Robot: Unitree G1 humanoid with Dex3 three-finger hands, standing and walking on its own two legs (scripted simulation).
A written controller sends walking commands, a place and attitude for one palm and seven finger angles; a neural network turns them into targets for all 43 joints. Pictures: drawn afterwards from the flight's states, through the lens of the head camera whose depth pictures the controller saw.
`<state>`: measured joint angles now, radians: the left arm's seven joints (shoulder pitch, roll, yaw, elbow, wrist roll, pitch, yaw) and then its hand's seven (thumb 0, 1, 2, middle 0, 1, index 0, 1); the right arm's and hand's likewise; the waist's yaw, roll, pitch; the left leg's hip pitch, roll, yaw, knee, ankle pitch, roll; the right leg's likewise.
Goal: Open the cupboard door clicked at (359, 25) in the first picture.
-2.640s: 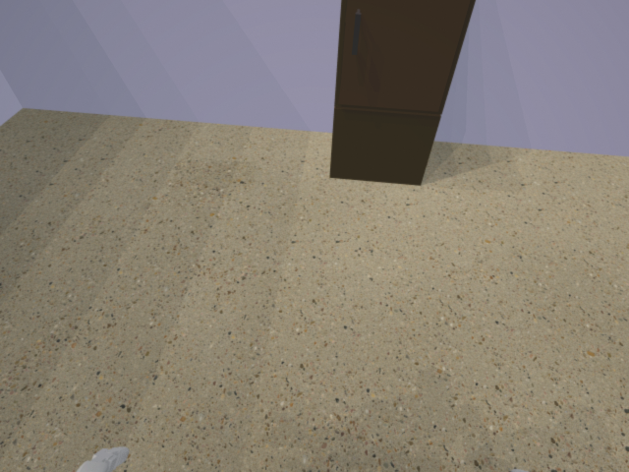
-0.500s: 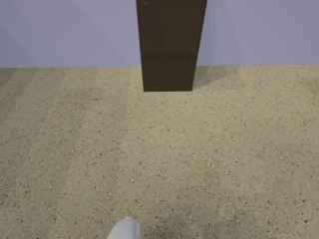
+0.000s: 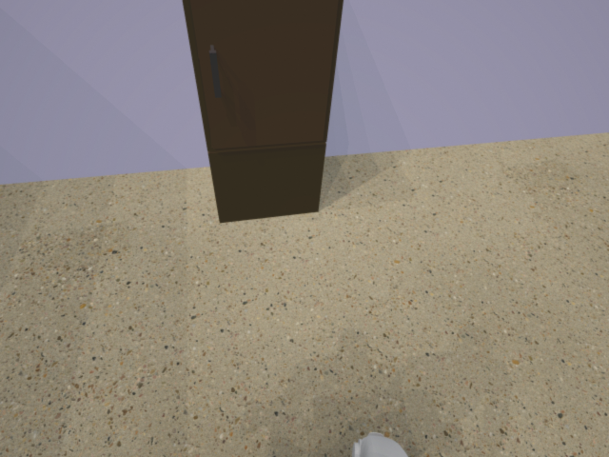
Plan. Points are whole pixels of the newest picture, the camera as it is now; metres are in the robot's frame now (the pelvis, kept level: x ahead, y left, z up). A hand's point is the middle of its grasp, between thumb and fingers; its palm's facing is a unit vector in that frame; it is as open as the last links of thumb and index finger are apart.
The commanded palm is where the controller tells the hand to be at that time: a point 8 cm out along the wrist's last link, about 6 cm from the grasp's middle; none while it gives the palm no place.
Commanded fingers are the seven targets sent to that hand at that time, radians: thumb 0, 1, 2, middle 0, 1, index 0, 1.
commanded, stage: walk to a spot facing it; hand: left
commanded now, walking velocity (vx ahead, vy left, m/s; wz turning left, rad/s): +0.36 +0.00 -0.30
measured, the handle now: (215, 71) +1.15 +0.34 -0.05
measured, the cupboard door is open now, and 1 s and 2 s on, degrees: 0 0 0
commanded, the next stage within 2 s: turn to face it in 0.62 s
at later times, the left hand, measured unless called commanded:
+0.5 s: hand (242, 370) +0.29 +0.12 -0.17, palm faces -0.05 -0.97 -0.23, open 7.1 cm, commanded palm none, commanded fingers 0.00 0.90 0.90 -0.20 -0.30 -0.20 -0.30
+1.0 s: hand (226, 317) +0.40 +0.17 -0.19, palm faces +0.09 -0.98 -0.16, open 7.4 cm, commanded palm none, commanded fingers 0.00 0.90 0.90 -0.20 -0.30 -0.20 -0.30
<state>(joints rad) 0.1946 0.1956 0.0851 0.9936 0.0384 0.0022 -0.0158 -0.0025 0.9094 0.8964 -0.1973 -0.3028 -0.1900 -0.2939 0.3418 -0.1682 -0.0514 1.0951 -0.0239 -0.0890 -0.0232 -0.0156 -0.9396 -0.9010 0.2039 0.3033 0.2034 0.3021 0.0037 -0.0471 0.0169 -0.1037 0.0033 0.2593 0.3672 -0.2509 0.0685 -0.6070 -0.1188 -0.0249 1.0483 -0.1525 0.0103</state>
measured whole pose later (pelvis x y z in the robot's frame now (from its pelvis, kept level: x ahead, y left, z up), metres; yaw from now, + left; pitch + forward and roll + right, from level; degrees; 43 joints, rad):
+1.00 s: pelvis +0.38 +0.00 -0.01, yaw +0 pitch -2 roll -2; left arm 0.25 0.17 0.06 1.06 0.02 0.00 0.02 0.00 0.91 0.90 -0.20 -0.30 -0.19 -0.29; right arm 0.18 -0.16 -0.04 1.02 -0.01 -0.05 -0.03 -0.02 -0.96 -0.90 0.21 0.30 0.21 0.30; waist 0.02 -0.03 0.08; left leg -0.28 0.01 0.14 0.48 -0.17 0.09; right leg -0.46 -0.10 -0.05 1.08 -0.38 0.06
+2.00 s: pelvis +0.45 +0.01 +0.00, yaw +13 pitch -1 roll +0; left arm 0.26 0.20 0.06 1.08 0.02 0.02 -0.02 0.00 0.91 0.90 -0.20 -0.30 -0.19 -0.29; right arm 0.36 -0.13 -0.03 1.10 -0.03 -0.05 -0.03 0.00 -0.92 -0.90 0.21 0.30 0.21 0.30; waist 0.01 -0.04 0.06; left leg 0.03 0.02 0.11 0.31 -0.32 0.01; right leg -0.53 -0.11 -0.08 0.94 -0.25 0.04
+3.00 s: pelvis +0.67 +0.00 +0.00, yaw +12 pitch -2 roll -1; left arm 0.19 0.21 0.08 1.03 0.02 0.07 0.03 0.00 0.91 0.90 -0.20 -0.30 -0.19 -0.29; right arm 0.15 -0.15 -0.05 1.05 -0.02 0.01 -0.05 -0.01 -0.93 -0.90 0.21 0.30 0.21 0.30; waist 0.01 -0.03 0.10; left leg -0.26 0.09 0.15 0.46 -0.17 0.01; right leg -0.41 -0.05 -0.01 0.98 -0.43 0.05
